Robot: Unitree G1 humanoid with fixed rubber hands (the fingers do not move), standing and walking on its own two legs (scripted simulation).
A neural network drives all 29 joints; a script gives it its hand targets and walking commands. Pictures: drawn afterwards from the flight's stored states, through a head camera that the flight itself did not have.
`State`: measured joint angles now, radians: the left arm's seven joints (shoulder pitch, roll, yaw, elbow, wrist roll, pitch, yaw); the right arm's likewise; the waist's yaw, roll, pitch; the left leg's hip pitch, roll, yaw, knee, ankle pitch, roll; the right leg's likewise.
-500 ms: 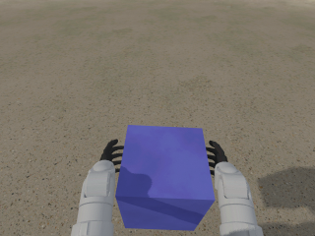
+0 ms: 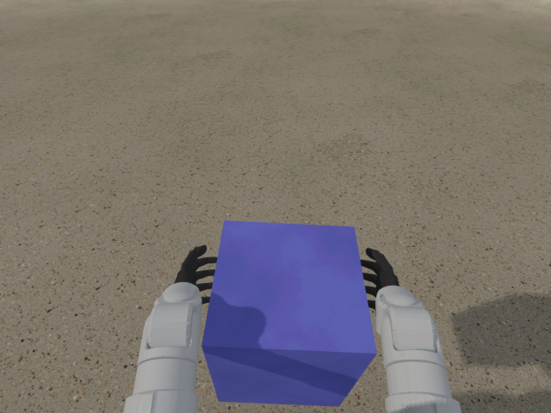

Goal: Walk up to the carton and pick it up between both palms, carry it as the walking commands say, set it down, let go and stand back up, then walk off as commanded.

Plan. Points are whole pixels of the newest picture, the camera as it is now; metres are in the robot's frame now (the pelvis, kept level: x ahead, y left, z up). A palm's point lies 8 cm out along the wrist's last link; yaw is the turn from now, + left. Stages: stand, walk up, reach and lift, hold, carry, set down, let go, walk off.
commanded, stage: hold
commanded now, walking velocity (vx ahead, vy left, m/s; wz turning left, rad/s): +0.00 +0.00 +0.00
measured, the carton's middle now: (283, 317) +0.30 +0.00 -0.03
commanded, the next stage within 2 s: carry in 0.32 s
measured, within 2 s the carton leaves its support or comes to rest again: neither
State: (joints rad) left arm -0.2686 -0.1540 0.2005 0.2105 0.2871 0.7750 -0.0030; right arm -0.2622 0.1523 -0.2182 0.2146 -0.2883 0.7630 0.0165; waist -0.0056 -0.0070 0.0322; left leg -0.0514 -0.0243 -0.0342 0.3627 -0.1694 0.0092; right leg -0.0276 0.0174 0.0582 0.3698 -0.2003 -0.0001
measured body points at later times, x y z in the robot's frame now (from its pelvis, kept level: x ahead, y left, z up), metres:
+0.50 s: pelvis +0.02 -0.02 -0.01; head -0.03 -0.02 +0.44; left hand +0.32 +0.13 +0.06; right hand +0.32 -0.17 +0.06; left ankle +0.03 +0.11 -0.74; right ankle +0.01 -0.12 -0.74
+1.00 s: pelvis +0.23 +0.00 +0.00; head +0.23 +0.00 +0.45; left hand +0.51 +0.13 +0.08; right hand +0.49 -0.17 +0.08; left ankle +0.17 +0.10 -0.75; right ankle +0.25 -0.12 -0.71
